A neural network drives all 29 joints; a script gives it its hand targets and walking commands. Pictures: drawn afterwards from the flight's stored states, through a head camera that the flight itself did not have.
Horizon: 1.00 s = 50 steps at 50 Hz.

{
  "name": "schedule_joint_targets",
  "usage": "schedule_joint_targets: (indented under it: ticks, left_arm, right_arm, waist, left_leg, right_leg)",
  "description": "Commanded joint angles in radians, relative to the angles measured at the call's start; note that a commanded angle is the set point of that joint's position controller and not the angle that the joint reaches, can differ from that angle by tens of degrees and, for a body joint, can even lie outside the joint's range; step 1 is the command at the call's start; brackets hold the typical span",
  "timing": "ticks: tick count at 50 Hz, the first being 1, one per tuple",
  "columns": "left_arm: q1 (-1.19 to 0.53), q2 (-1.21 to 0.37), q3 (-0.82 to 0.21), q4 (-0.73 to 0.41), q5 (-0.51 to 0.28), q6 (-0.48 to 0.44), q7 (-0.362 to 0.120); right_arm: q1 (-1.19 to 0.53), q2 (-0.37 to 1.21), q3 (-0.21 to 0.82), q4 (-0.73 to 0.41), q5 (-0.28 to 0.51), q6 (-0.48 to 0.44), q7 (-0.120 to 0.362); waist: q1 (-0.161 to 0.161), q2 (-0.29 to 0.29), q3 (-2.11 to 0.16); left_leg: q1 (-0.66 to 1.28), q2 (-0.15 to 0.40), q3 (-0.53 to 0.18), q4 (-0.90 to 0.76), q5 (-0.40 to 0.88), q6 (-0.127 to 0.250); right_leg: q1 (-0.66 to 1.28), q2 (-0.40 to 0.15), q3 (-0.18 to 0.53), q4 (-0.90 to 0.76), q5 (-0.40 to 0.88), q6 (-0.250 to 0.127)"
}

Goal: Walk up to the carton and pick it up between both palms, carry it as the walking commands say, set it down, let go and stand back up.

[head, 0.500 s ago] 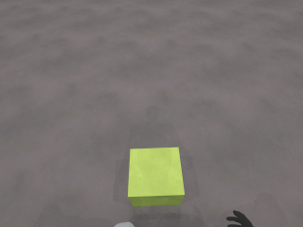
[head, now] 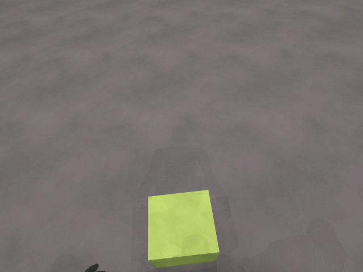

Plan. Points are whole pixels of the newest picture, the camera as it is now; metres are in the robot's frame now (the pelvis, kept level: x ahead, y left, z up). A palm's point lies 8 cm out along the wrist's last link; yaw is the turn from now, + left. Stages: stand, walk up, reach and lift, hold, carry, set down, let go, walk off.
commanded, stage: walk up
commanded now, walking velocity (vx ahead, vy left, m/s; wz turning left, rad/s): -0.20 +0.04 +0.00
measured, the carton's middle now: (182, 229) +0.38 +0.05 -0.64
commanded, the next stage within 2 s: stand in 0.92 s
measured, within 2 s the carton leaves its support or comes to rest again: neither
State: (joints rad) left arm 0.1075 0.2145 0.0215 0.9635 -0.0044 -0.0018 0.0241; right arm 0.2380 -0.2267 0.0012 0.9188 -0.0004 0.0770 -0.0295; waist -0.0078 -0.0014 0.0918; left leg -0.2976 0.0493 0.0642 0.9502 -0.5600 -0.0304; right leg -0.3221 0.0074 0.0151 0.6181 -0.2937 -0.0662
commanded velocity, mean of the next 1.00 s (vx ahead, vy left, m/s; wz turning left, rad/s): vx -0.07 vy -0.02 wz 0.00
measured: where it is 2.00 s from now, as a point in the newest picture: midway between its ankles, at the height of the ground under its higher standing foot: outside the picture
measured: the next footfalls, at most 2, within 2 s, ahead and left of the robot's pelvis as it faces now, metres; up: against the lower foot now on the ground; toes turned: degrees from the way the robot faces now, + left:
left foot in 0.30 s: -0.06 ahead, +0.16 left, +0.00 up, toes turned +3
right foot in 0.66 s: -0.12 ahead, -0.09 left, +0.00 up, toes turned +2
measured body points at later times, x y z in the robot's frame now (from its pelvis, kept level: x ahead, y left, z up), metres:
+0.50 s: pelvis -0.10 +0.04 +0.00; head -0.06 +0.07 +0.44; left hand -0.06 +0.29 -0.17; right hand -0.03 -0.21 -0.13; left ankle -0.09 +0.15 -0.73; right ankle -0.12 -0.11 -0.65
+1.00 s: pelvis -0.12 +0.01 +0.00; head -0.09 +0.01 +0.45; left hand -0.09 +0.26 -0.14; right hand -0.06 -0.23 -0.15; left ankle -0.10 +0.15 -0.73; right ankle -0.16 -0.09 -0.73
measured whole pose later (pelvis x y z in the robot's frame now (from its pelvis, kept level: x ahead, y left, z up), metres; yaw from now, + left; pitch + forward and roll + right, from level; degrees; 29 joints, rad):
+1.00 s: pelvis -0.12 +0.01 +0.00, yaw +2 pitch -1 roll +0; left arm 0.25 0.20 0.01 0.97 0.00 0.02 0.01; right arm 0.24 -0.22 0.00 0.92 0.00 0.04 -0.02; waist -0.01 0.03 0.09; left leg -0.28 0.07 0.07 0.54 -0.24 -0.02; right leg -0.16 0.03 -0.01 0.51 -0.34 -0.02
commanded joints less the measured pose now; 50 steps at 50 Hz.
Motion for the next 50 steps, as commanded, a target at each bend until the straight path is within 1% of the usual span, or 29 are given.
schedule_joint_targets:
  ticks: [1, 4, 7, 9, 11, 12, 13, 14, 15, 16, 17, 18, 20, 21, 22, 23, 26, 27, 30, 31, 32, 33, 34, 36, 40, 42, 46, 47, 50]
  left_arm:
    - [0.097, 0.203, 0.039, -0.033, 0.005, 0.01, 0.02]
    - [0.108, 0.202, 0.044, -0.02, -0.004, 0.011, 0.019]
    - [0.123, 0.216, 0.05, -0.027, -0.001, 0.016, 0.02]
    - [0.105, 0.204, 0.052, -0.031, 0.002, 0.031, 0.021]
    - [0.085, 0.207, 0.058, -0.039, -0.003, 0.046, 0.018]
    - [0.074, 0.195, 0.058, -0.047, -0.004, 0.051, 0.016]
    - [0.08, 0.139, 0.05, -0.069, -0.012, 0.052, 0.013]
    - [0.019, 0.077, 0.041, -0.087, -0.006, 0.056, 0.007]
    - [0.018, 0.109, 0.053, -0.077, 0.014, 0.079, 0.015]
    - [0.075, 0.115, 0.067, -0.058, 0.023, 0.092, 0.006]
    - [0.008, 0.116, 0.068, -0.073, 0.018, 0.103, -0.01]
    - [0.042, 0.119, 0.066, -0.068, 0.012, 0.102, -0.02]
    - [0.049, 0.137, 0.068, -0.062, 0.001, 0.102, -0.02]
    - [0.065, 0.116, 0.067, -0.055, 0.004, 0.098, -0.02]
    - [0.099, 0.066, 0.036, -0.052, 0.021, 0.08, -0.024]
    - [0.09, 0.064, 0.033, -0.035, 0.009, 0.075, -0.027]
    - [0.092, 0.089, 0.028, -0.022, -0.009, 0.069, -0.017]
    - [0.115, 0.087, 0.026, -0.019, -0.009, 0.064, -0.015]
    - [0.232, 0.07, 0.013, 0.025, -0.006, 0.037, -0.005]
    - [0.25, 0.095, 0.014, 0.022, 0.002, 0.023, -0.001]
    - [0.213, 0.13, 0.014, 0.015, 0.001, 0.012, -0.001]
    - [0.182, 0.166, 0.017, 0.005, -0.002, 0.011, -0.003]
    - [0.156, 0.14, 0.011, 0.013, 0.006, 0.012, 0.001]
    - [0.157, 0.118, 0.003, 0.012, 0.0, 0.003, -0.001]
    - [0.18, 0.116, 0.008, 0.004, -0.003, -0.017, 0.005]
    - [0.186, 0.104, 0.01, 0.01, -0.004, -0.013, 0.007]
    - [0.191, 0.124, 0.019, 0.004, 0.011, -0.009, 0.005]
    - [0.191, 0.121, 0.024, 0.002, 0.009, -0.006, 0.007]
    - [0.193, 0.108, 0.022, 0.007, 0.008, -0.007, 0.009]
  right_arm:
    - [0.007, -0.11, -0.065, -0.013, -0.009, 0.027, 0.003]
    - [0.007, -0.092, -0.058, -0.004, -0.002, 0.026, 0.003]
    - [-0.017, -0.096, -0.054, -0.006, 0.003, 0.017, -0.002]
    - [-0.023, -0.085, -0.05, -0.013, 0.005, 0.006, -0.004]
    - [0.022, -0.089, -0.045, 0.001, 0.005, -0.014, -0.008]
    - [0.06, -0.105, -0.052, 0.017, -0.001, -0.025, -0.007]
    - [0.057, -0.197, -0.076, 0.017, -0.016, -0.037, -0.009]
    - [0.067, -0.264, -0.088, 0.007, -0.033, -0.044, -0.007]
    - [0.058, -0.263, -0.088, -0.01, -0.035, -0.051, -0.007]
    - [0.056, -0.226, -0.085, -0.008, -0.028, -0.047, -0.015]
    - [0.029, -0.195, -0.078, -0.014, -0.034, -0.04, -0.015]
    - [-0.038, -0.165, -0.071, -0.034, -0.049, -0.046, -0.019]
    - [-0.111, -0.162, -0.074, -0.065, -0.047, -0.045, -0.019]
    - [-0.084, -0.157, -0.065, -0.056, -0.041, -0.051, -0.017]
    - [-0.046, -0.108, -0.053, -0.033, -0.039, -0.054, -0.007]
    - [-0.069, -0.108, -0.054, -0.038, -0.045, -0.052, -0.003]
    - [0.007, -0.161, -0.062, -0.017, -0.033, -0.042, 0.001]
    - [0.027, -0.182, -0.065, -0.009, -0.03, -0.039, 0.001]
    - [-0.003, -0.156, -0.06, -0.004, -0.011, -0.04, 0.003]
    - [0.001, -0.11, -0.048, -0.005, -0.004, -0.046, 0.006]
    - [-0.007, -0.056, -0.034, -0.009, -0.001, -0.05, 0.011]
    - [-0.011, -0.055, -0.033, -0.009, -0.002, -0.05, 0.012]
    - [-0.035, -0.073, -0.043, -0.006, 0.001, -0.054, 0.012]
    - [-0.035, -0.098, -0.042, -0.02, -0.003, -0.062, 0.013]
    - [0.038, -0.091, -0.05, -0.004, -0.009, -0.078, 0.012]
    - [0.042, -0.091, -0.049, 0.003, -0.01, -0.08, 0.011]
    - [0.039, -0.096, -0.042, 0.009, -0.014, -0.076, 0.009]
    - [0.035, -0.096, -0.042, 0.003, -0.01, -0.078, 0.004]
    - [0.053, -0.099, -0.041, 0.016, -0.012, -0.082, 0.002]
  waist:
    - [0.011, -0.142, -0.143]
    - [0.008, -0.194, -0.152]
    - [0.026, -0.166, -0.188]
    - [0.025, -0.215, -0.175]
    - [0.002, -0.189, -0.184]
    - [-0.013, -0.121, -0.2]
    - [-0.012, 0.101, -0.203]
    - [-0.04, 0.286, -0.146]
    - [-0.044, 0.17, -0.124]
    - [0.001, 0.109, -0.128]
    - [-0.025, 0.097, -0.05]
    - [0.001, 0.124, -0.028]
    - [0.007, 0.134, -0.012]
    - [0.003, 0.159, -0.045]
    - [0.005, 0.218, -0.129]
    - [0.0, 0.25, -0.066]
    - [-0.036, 0.213, -0.038]
    - [-0.042, 0.237, -0.056]
    - [0.004, 0.182, -0.041]
    - [0.009, 0.081, -0.064]
    - [-0.009, -0.076, -0.034]
    - [-0.015, -0.133, -0.018]
    - [-0.008, -0.129, 0.015]
    - [-0.022, -0.151, -0.025]
    - [-0.013, -0.09, -0.155]
    - [-0.014, -0.052, -0.161]
    - [0.0, -0.087, -0.125]
    - [-0.002, -0.072, -0.097]
    - [-0.002, -0.014, -0.126]
  left_leg:
    - [-0.098, -0.038, -0.091, 0.147, 0.04, -0.023]
    - [-0.092, -0.032, -0.076, 0.028, 0.018, -0.025]
    - [-0.052, -0.04, -0.066, -0.106, 0.024, -0.011]
    - [-0.006, -0.036, -0.056, -0.232, 0.026, -0.006]
    - [0.082, -0.02, -0.036, -0.465, 0.199, 0.002]
    - [0.159, 0.03, -0.062, -0.554, 0.327, 0.007]
    - [0.191, 0.219, -0.251, -0.625, 0.521, 0.061]
    - [0.197, 0.437, -0.445, -0.68, 0.818, 0.167]
    - [0.058, 0.484, -0.416, -0.656, 0.9, 0.255]
    - [0.014, 0.475, -0.381, -0.661, 0.821, 0.263]
    - [-0.141, 0.392, -0.313, -0.689, 0.583, 0.254]
    - [-0.097, 0.319, -0.294, -0.711, 0.405, 0.237]
    - [-0.061, 0.268, -0.236, -0.67, 0.524, 0.219]
    - [-0.054, 0.237, -0.194, -0.69, 0.431, 0.203]
    - [-0.01, 0.154, -0.149, -0.748, 0.073, 0.159]
    - [-0.034, 0.155, -0.163, -0.771, 0.027, 0.156]
    - [0.058, 0.243, -0.265, -0.731, 0.147, 0.167]
    - [0.049, 0.248, -0.281, -0.725, 0.127, 0.173]
    - [-0.014, 0.198, -0.238, -0.653, 0.258, 0.123]
    - [-0.071, 0.128, -0.18, -0.596, 0.247, 0.092]
    - [-0.101, 0.02, -0.061, -0.498, 0.257, 0.058]
    - [-0.049, -0.005, -0.029, -0.47, 0.257, 0.046]
    - [0.058, 0.0, -0.036, -0.477, 0.317, 0.036]
    - [0.116, 0.026, -0.06, -0.491, 0.384, 0.042]
    - [0.165, 0.052, -0.072, -0.529, 0.526, 0.053]
    - [0.157, 0.07, -0.077, -0.531, 0.537, 0.051]
    - [0.125, 0.047, -0.049, -0.525, 0.414, 0.053]
    - [0.129, 0.069, -0.072, -0.524, 0.516, 0.046]
    - [0.135, 0.092, -0.091, -0.543, 0.585, 0.053]
  right_leg:
    - [0.139, -0.284, 0.248, -0.217, 0.758, -0.101]
    - [0.18, -0.28, 0.218, -0.201, 0.825, -0.108]
    - [0.206, -0.285, 0.249, -0.196, 0.801, -0.104]
    - [0.164, -0.262, 0.247, -0.194, 0.697, -0.099]
    - [0.131, -0.243, 0.234, -0.159, 0.586, -0.068]
    - [0.074, -0.207, 0.187, -0.108, 0.455, -0.038]
    - [-0.053, -0.101, 0.082, 0.059, 0.221, 0.011]
    - [-0.258, 0.034, -0.032, 0.308, -0.255, 0.07]
    - [-0.219, 0.002, 0.052, 0.546, -0.314, 0.076]
    - [-0.221, -0.007, 0.084, 0.656, -0.298, 0.079]
    - [-0.167, -0.03, 0.079, 0.672, -0.222, 0.083]
    - [-0.193, -0.028, 0.06, 0.67, -0.135, 0.09]
    - [-0.234, -0.005, 0.026, 0.698, -0.13, 0.107]
    - [-0.172, 0.0, 0.023, 0.613, -0.099, 0.1]
    - [-0.082, 0.002, -0.011, 0.382, -0.067, 0.077]
    - [-0.067, 0.012, -0.04, 0.294, -0.093, 0.087]
    - [-0.007, 0.015, -0.021, 0.077, -0.179, 0.098]
    - [0.049, 0.019, -0.028, 0.014, -0.198, 0.092]
    - [0.221, 0.006, -0.013, -0.295, -0.037, 0.059]
    - [0.286, -0.087, 0.099, -0.339, 0.023, 0.033]
    - [0.248, -0.206, 0.244, -0.387, 0.112, 0.005]
    - [0.163, -0.249, 0.282, -0.416, 0.106, -0.017]
    - [0.061, -0.219, 0.254, -0.406, 0.108, -0.034]
    - [0.067, -0.147, 0.184, -0.358, 0.2, -0.01]
    - [0.186, -0.132, 0.127, -0.271, 0.371, 0.002]
    - [0.19, -0.11, 0.094, -0.259, 0.332, 0.012]
    - [0.181, -0.125, 0.111, -0.293, 0.168, 0.014]
    - [0.144, -0.124, 0.113, -0.268, 0.271, 0.014]
    - [0.171, -0.095, 0.062, -0.224, 0.279, 0.033]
